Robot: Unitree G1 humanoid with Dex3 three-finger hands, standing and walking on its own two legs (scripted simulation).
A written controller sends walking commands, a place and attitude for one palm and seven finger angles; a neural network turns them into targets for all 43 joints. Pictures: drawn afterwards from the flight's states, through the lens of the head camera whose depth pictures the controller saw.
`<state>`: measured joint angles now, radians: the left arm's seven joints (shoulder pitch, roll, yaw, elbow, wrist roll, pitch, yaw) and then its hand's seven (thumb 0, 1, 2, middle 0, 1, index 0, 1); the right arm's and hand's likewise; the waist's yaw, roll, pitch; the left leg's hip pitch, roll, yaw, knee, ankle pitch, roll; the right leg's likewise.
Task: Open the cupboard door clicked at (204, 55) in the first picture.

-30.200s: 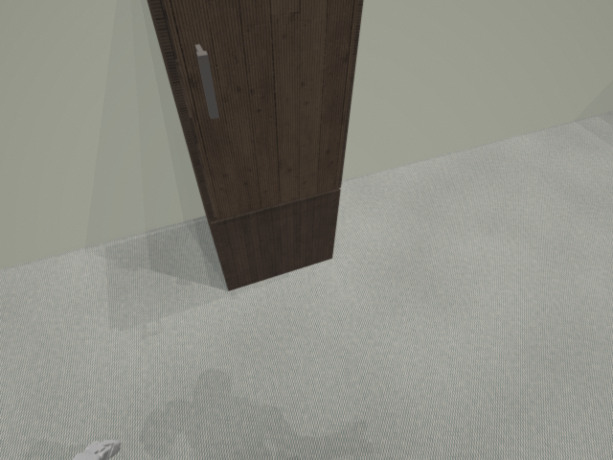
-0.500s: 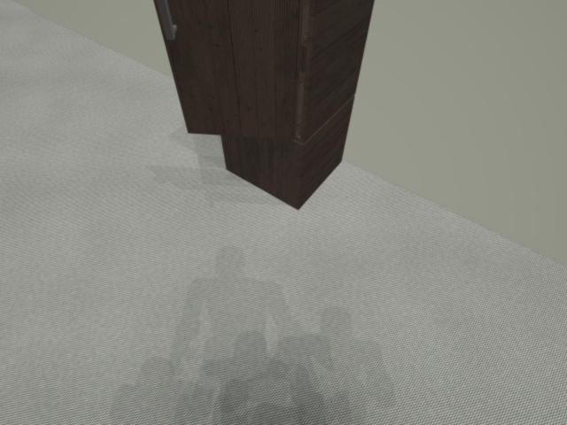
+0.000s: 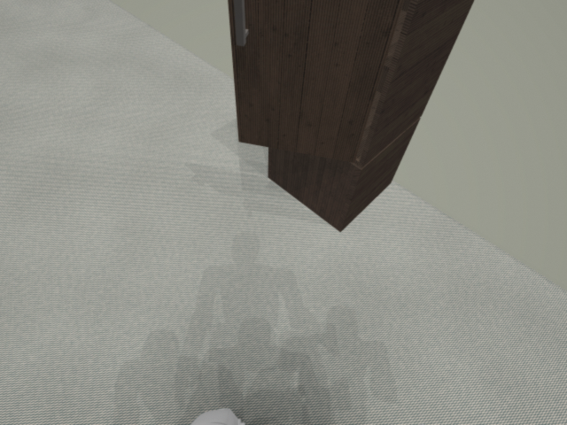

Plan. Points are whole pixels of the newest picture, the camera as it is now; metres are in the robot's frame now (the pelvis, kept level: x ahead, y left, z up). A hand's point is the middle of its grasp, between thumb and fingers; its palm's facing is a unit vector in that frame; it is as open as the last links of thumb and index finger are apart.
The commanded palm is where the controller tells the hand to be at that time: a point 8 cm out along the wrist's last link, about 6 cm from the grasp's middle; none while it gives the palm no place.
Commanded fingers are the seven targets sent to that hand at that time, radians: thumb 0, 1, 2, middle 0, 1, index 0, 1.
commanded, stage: take the last steps up to it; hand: left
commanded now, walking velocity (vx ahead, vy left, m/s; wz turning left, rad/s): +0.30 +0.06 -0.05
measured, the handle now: (242, 11) +0.93 +0.19 +0.10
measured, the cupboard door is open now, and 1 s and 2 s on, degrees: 32 32 32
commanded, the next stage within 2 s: come to a stop and stand still in 0.70 s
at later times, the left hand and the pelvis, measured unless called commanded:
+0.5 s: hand (187, 335) +0.26 +0.19 -0.14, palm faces +0.06 -0.97 -0.22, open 7.1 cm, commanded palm none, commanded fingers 0.00 0.90 0.90 -0.20 -0.30 -0.20 -0.30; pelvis +0.19 +0.00 +0.02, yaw +0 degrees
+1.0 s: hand (180, 268) +0.39 +0.24 -0.16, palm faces +0.02 -0.98 -0.21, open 7.3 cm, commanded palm none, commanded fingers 0.00 0.90 0.90 -0.20 -0.30 -0.20 -0.30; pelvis +0.35 +0.06 +0.01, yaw -2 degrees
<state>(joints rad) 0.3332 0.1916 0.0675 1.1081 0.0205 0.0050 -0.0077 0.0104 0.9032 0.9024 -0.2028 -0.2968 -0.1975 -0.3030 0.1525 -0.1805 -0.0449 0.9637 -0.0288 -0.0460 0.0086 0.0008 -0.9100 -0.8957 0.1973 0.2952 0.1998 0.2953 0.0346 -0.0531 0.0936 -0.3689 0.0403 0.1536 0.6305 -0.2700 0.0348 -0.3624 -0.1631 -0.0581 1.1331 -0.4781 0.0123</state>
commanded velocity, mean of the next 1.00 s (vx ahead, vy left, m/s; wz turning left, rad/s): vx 0.13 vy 0.01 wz -0.02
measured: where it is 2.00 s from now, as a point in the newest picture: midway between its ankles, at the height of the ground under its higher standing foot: (267, 373)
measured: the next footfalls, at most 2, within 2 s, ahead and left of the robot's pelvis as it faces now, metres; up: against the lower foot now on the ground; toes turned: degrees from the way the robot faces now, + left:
right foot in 0.30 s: +0.23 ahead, -0.09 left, +0.00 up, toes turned -9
left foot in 0.72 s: +0.39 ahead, +0.16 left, +0.00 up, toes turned +2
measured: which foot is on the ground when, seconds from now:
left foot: down 0.00-0.30, up 0.32-0.70, down 0.72-1.00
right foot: up 0.00-0.28, down 0.30-0.72, up 0.74-0.98, down 1.00-1.00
